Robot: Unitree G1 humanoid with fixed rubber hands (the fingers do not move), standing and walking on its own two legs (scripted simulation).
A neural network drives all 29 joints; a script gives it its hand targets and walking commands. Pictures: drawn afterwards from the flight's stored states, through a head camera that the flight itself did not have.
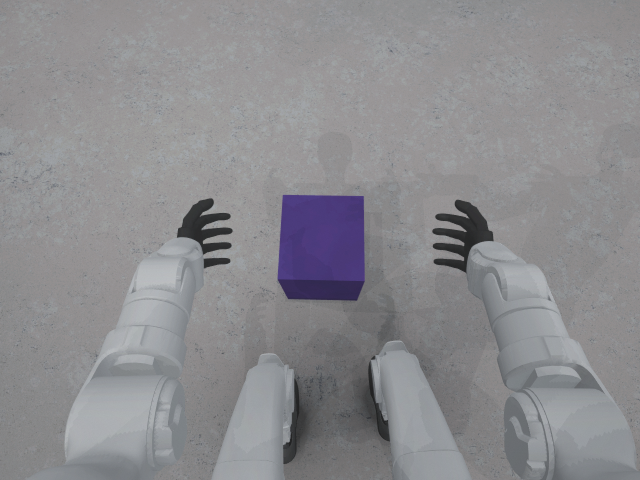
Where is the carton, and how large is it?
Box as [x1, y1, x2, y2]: [278, 195, 364, 300]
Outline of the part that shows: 283,195 278,280 287,297 307,299 356,300 364,281 363,196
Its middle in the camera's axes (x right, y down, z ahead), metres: +0.01 +0.03 +1.00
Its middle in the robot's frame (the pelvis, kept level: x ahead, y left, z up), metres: +0.53 +0.00 -0.54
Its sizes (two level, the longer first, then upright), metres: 0.205 0.192 0.243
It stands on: the floor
